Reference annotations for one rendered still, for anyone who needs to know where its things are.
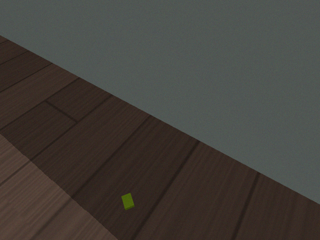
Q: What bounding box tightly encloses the small box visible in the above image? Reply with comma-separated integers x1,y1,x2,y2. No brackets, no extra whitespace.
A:
121,193,135,210

